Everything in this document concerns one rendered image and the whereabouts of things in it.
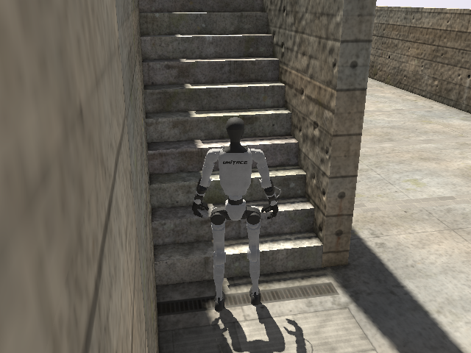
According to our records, stairs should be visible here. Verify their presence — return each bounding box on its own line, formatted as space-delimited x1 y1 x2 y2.
139 0 323 285

